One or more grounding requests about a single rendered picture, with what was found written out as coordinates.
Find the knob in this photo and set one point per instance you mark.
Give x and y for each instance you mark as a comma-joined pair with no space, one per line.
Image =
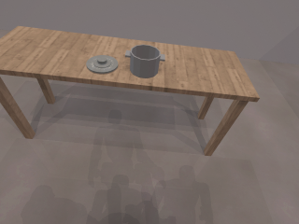
102,60

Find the pot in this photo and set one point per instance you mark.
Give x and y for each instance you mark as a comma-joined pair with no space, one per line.
144,60

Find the table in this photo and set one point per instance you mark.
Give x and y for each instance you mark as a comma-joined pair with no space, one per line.
47,54

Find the lid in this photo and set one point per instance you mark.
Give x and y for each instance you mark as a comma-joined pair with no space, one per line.
102,68

